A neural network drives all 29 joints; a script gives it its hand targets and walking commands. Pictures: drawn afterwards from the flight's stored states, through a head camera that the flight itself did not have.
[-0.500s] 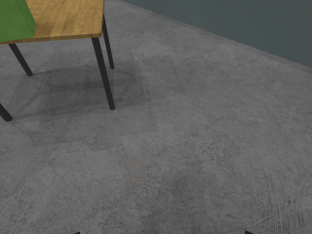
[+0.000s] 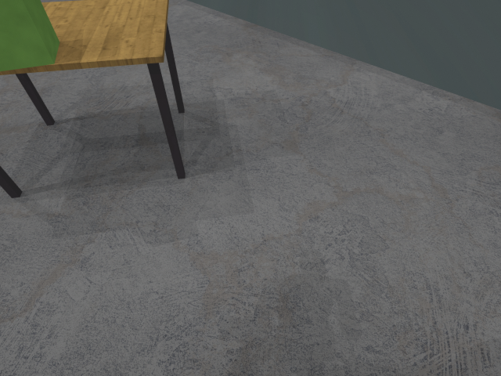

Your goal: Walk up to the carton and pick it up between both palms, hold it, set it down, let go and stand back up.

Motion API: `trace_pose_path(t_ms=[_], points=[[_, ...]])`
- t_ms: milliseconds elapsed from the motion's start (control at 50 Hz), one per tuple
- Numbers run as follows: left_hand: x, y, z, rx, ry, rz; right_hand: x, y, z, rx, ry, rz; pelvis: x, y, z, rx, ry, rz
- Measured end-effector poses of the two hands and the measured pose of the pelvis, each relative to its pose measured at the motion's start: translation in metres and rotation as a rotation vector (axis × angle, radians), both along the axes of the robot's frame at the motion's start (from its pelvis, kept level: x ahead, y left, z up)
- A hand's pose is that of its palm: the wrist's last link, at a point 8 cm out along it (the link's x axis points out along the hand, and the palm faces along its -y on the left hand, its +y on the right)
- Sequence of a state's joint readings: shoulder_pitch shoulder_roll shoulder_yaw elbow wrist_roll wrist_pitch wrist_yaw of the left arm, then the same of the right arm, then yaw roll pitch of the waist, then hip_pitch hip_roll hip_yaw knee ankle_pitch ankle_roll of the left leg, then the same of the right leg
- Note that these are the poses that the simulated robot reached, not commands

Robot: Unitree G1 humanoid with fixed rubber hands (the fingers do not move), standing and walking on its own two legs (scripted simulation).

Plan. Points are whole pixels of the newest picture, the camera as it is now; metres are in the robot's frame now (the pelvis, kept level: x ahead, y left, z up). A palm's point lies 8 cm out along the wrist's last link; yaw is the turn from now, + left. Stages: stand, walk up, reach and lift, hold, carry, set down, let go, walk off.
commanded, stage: stand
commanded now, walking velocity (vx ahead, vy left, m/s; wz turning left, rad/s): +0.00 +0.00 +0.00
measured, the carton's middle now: (8, 21) +1.21 +0.90 +0.07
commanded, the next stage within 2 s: none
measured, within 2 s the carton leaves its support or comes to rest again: neither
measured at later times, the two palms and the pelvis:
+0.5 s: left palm out of the picture +0.07 +0.25 -0.11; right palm out of the picture +0.06 -0.24 -0.11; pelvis +0.00 +0.00 +0.00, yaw +0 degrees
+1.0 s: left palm out of the picture +0.05 +0.26 -0.12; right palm out of the picture +0.06 -0.24 -0.12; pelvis +0.01 +0.01 +0.00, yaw +0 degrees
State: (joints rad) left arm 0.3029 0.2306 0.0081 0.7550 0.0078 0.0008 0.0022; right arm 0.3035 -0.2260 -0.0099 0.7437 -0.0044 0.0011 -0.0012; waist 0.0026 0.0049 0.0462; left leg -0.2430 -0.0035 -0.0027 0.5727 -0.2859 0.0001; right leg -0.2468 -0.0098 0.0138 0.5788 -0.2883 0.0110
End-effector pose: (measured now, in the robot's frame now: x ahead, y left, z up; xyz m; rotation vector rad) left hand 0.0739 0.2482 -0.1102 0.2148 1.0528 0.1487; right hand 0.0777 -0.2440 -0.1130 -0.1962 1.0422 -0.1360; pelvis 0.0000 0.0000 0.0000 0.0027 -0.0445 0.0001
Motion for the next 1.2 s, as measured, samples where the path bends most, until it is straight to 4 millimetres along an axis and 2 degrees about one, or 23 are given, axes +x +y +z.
trace_pose_path(t_ms=[340,560,760,1200], points=[[0.000,0.003,0.000,0.005,0.008,0.004,-0.009,-0.001,-0.002,-0.006,0.029,-0.006,0.001,0.001,0.001,0.000,-0.003,0.001],[-0.011,0.005,-0.004,-0.002,0.045,0.020,-0.015,0.001,-0.002,-0.011,0.058,-0.007,0.002,0.003,0.003,-0.002,0.002,0.004],[-0.019,0.008,-0.005,0.001,0.076,0.030,-0.014,0.002,-0.002,-0.013,0.067,-0.010,0.003,0.005,0.004,-0.004,0.003,0.005],[-0.021,0.008,-0.006,0.006,0.106,0.048,-0.016,0.003,-0.005,-0.011,0.102,-0.018,0.009,0.005,0.006,-0.002,0.005,0.009]])
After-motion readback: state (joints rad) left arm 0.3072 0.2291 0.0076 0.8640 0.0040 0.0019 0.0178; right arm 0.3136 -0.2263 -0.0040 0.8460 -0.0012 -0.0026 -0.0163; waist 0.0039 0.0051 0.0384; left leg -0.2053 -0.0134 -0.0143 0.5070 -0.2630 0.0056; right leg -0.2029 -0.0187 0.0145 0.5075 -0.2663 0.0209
